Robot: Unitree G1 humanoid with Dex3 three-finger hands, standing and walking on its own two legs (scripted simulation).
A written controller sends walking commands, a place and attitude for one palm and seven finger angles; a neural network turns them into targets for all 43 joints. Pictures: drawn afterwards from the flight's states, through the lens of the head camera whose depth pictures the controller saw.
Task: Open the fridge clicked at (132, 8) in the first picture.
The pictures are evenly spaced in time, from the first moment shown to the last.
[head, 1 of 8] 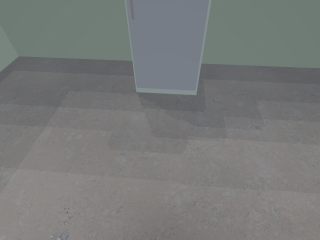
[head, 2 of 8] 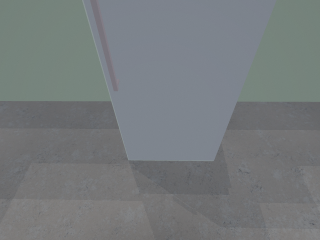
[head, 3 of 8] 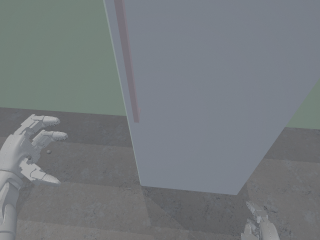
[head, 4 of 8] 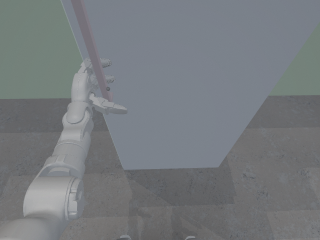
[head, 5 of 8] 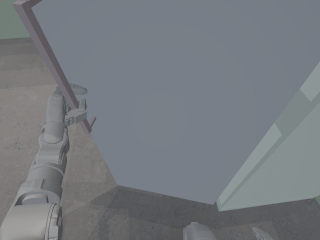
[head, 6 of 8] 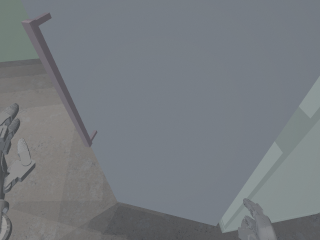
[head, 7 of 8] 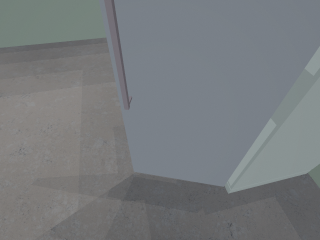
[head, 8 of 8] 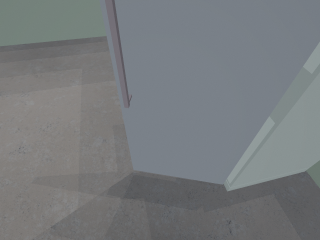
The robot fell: no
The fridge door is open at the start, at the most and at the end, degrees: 0 76 67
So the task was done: yes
